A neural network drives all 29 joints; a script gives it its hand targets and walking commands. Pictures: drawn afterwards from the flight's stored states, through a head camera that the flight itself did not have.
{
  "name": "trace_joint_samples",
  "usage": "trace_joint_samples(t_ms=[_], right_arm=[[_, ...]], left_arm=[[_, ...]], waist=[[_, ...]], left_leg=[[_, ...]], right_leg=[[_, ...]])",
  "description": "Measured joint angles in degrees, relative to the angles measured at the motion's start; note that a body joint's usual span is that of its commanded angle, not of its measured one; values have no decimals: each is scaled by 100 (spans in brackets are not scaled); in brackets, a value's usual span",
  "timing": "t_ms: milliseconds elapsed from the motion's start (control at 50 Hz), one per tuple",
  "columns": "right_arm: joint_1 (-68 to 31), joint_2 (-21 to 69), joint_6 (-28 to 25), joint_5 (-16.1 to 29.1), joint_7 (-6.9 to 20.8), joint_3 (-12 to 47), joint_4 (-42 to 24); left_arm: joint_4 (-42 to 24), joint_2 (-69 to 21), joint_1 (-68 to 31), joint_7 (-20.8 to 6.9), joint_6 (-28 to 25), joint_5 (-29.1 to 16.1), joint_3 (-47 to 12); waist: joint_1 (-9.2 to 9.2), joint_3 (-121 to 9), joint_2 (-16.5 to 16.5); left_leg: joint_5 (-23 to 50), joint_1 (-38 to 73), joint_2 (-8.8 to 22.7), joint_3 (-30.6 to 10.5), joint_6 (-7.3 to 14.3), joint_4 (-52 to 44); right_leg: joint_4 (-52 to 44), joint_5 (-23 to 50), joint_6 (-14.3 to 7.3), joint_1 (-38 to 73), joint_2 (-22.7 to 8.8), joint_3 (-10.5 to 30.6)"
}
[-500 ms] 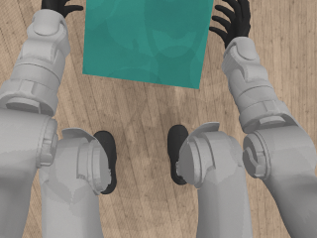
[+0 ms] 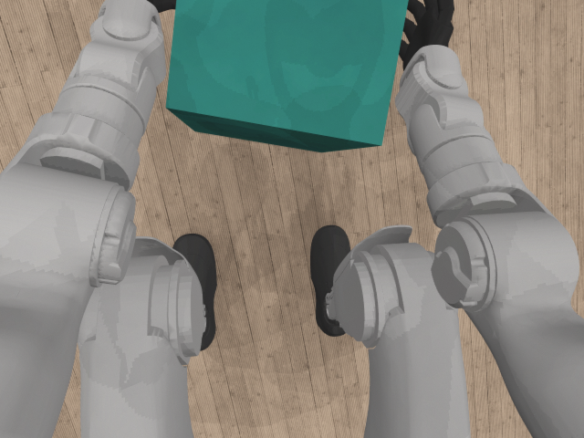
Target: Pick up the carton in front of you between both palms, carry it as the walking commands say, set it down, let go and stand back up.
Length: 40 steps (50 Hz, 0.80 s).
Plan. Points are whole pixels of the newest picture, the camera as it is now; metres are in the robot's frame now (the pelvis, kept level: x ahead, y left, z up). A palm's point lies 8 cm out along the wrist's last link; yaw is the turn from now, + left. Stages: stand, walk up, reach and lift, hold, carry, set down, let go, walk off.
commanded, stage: reach and lift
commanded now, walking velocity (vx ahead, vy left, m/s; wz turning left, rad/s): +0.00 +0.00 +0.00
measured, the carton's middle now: (278, 56) +0.52 +0.00 -0.24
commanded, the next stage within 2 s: none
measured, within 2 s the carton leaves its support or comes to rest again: leaves its support in 0.06 s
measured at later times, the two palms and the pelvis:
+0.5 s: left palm out of the picture +0.50 +0.17 +0.02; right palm (526, 15) +0.49 -0.13 +0.02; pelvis +0.01 -0.01 +0.08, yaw +4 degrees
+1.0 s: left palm out of the picture +0.46 +0.17 +0.16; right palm out of the picture +0.47 -0.13 +0.17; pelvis +0.05 +0.00 +0.20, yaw +5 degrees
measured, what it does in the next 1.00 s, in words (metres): rises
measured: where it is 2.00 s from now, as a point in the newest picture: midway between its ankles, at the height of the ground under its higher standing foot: (266, 304)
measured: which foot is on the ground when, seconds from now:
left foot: down 0.00-1.00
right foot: down 0.00-1.00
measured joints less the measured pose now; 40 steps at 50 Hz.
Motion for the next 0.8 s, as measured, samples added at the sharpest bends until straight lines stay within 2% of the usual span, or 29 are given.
trace_joint_samples(t_ms=[60,120,220,300,420,480,620,800], right_arm=[[43,-37,177,-52,-14,49,-165],[355,2,361,59,-71,123,-659],[1285,356,667,-97,-106,-276,-1576],[1785,697,1035,-649,-25,-752,-2113],[1943,1192,1539,-1984,432,-1691,-2307],[2120,1343,1708,-2373,586,-1923,-2504],[2653,1533,1831,-2426,693,-1853,-3132],[3275,1639,1912,-2293,711,-1556,-3465]], left_arm=[[-210,-18,114,50,132,-24,-33],[-652,-35,456,115,240,-196,-106],[-1375,-262,1149,103,624,-51,233],[-1779,-560,1614,-34,958,463,871],[-1866,-1014,1947,-380,1314,1534,2090],[-2034,-1225,2157,-477,1437,1934,2415],[-2745,-1551,2790,-536,1509,2029,2498],[-3402,-1778,3574,-517,1683,1920,2366]], waist=[[17,-22,9],[15,-124,-23],[89,-641,-18],[181,-1258,103],[156,-2075,301],[161,-2330,331],[201,-2685,296],[184,-2901,248]], left_leg=[[-6,-16,2,16,6,70],[-38,57,-22,21,-24,105],[-100,315,-122,-40,-120,-25],[-97,559,-207,-74,-166,-332],[23,915,-367,-126,-214,-1048],[86,1111,-400,-144,-233,-1435],[139,1581,-357,-108,-206,-2121],[110,2418,-373,-99,-187,-2791]], right_leg=[[78,-1,20,-27,33,30],[143,-63,70,36,109,88],[62,-191,70,309,143,104],[-203,-248,34,573,118,103],[-856,-213,-1,968,197,125],[-1235,-138,5,1158,254,157],[-1900,-104,-9,1592,258,226],[-2552,-147,-37,2428,196,262]])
